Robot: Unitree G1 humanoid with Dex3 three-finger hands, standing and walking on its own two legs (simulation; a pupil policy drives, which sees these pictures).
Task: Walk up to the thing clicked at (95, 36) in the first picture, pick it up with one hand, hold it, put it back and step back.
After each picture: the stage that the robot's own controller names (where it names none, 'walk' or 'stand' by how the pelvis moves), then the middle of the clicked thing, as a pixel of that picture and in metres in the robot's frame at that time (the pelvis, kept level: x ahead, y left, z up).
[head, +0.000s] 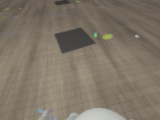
stand; (95, 34) +2.13 -0.12 -0.72
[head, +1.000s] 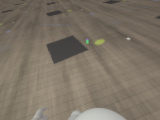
walk; (87, 41) +2.00 +0.20 -0.70
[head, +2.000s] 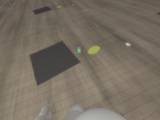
walk; (79, 49) +1.42 +0.33 -0.72
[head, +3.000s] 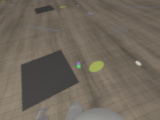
walk; (78, 65) +0.97 +0.26 -0.72
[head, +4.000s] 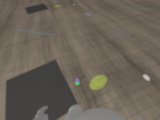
walk; (77, 81) +0.59 +0.21 -0.69
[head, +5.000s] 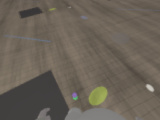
stand; (74, 96) +0.37 +0.21 -0.70
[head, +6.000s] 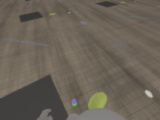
stand; (74, 102) +0.34 +0.19 -0.72
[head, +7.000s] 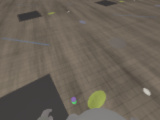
stand; (73, 100) +0.35 +0.20 -0.73
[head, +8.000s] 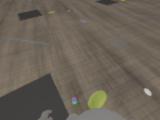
stand; (74, 100) +0.35 +0.19 -0.73
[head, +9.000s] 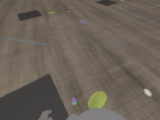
stand; (74, 101) +0.34 +0.19 -0.73
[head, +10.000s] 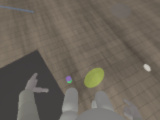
go down; (68, 79) +0.39 +0.20 -0.56
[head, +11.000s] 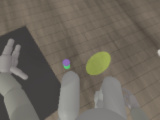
go down; (66, 64) +0.43 +0.23 -0.32
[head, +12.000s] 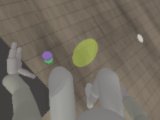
close in; (48, 57) +0.41 +0.27 -0.24
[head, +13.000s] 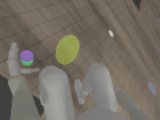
close; (27, 58) +0.40 +0.29 -0.21
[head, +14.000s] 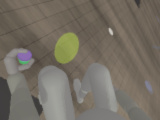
close; (25, 57) +0.39 +0.29 -0.22
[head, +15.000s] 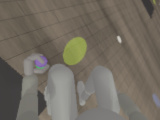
lift; (41, 63) +0.34 +0.26 -0.21
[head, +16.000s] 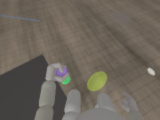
lift; (63, 75) +0.31 +0.19 -0.01
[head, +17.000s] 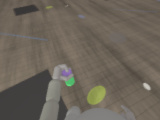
hold; (68, 77) +0.32 +0.16 +0.00
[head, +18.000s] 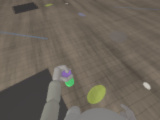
hold; (68, 78) +0.32 +0.17 -0.02
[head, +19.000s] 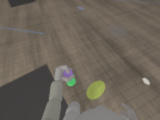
crouch; (69, 77) +0.32 +0.15 -0.04
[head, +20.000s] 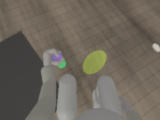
crouch; (59, 60) +0.41 +0.21 -0.11
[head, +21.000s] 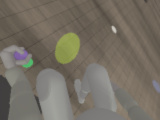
lower; (24, 59) +0.40 +0.29 -0.22
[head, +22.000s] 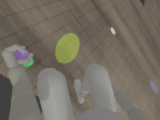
lower; (25, 58) +0.40 +0.30 -0.22
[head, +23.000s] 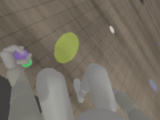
lower; (23, 58) +0.40 +0.30 -0.22
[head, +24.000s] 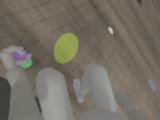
lower; (23, 59) +0.40 +0.30 -0.22
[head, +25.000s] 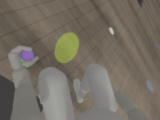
draw back; (27, 58) +0.39 +0.28 -0.23
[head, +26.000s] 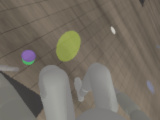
rise; (28, 57) +0.39 +0.28 -0.22
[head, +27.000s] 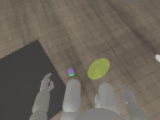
walk; (71, 72) +0.41 +0.21 -0.46
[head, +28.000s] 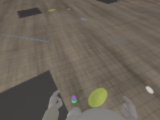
stand; (74, 99) +0.36 +0.18 -0.66
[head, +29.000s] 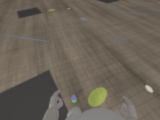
stand; (73, 98) +0.36 +0.18 -0.67
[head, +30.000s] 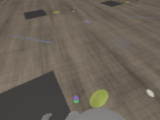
stand; (76, 99) +0.37 +0.17 -0.72
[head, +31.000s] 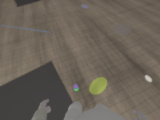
walk; (76, 87) +0.42 +0.18 -0.70
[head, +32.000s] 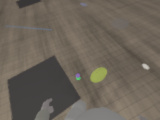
walk; (78, 76) +0.59 +0.21 -0.70
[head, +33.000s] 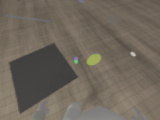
walk; (76, 60) +0.91 +0.23 -0.70
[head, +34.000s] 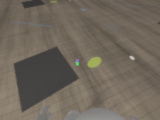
stand; (77, 62) +0.98 +0.22 -0.71
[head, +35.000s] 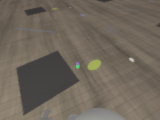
stand; (77, 65) +0.99 +0.23 -0.73
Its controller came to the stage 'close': yes
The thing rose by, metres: 0.70
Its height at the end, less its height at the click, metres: +0.00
